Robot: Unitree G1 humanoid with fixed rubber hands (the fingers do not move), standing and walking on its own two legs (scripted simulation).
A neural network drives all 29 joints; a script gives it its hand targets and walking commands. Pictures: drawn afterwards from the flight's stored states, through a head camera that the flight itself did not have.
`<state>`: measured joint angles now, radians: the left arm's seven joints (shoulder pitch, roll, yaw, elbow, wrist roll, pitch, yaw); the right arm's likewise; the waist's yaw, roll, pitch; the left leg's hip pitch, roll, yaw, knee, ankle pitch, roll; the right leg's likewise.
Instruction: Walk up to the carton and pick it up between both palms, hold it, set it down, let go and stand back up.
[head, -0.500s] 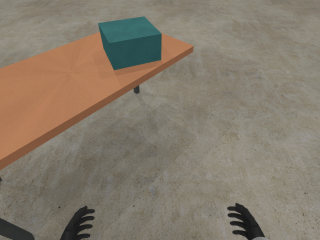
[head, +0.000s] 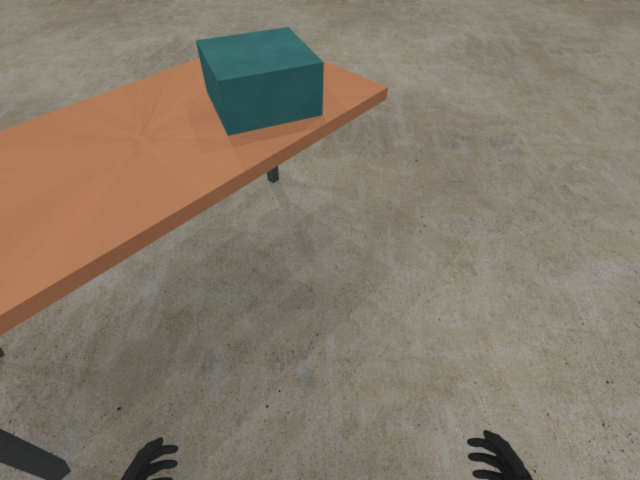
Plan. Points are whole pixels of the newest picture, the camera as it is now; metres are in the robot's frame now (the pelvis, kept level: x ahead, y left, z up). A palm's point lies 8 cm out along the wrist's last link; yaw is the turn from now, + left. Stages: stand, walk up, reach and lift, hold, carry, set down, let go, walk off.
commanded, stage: stand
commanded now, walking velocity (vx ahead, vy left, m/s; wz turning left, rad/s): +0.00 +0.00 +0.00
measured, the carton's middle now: (260, 78) +1.11 +0.15 -0.03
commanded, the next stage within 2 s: walk up in 0.54 s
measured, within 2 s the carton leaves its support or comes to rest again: neither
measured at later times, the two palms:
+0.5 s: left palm out of the picture +0.10 +0.24 -0.09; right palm out of the picture +0.10 -0.25 -0.09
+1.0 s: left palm out of the picture +0.03 +0.31 -0.12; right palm (524, 477) +0.14 -0.24 -0.07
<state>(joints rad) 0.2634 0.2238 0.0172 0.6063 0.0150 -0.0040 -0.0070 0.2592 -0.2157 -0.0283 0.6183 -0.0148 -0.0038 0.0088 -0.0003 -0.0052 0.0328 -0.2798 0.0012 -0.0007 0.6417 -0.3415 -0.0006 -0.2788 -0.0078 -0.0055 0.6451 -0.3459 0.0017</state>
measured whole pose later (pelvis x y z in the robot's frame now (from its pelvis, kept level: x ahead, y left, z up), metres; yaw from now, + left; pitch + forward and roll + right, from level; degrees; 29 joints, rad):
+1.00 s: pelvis +0.02 +0.02 +0.00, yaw +11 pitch -2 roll -1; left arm 0.34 0.34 0.07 0.72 0.07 -0.02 -0.04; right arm 0.43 -0.27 -0.09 0.63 -0.03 -0.03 0.04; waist 0.05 -0.08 0.01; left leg -0.42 0.07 0.04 0.76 -0.38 0.03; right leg -0.18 -0.09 -0.17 0.63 -0.43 -0.05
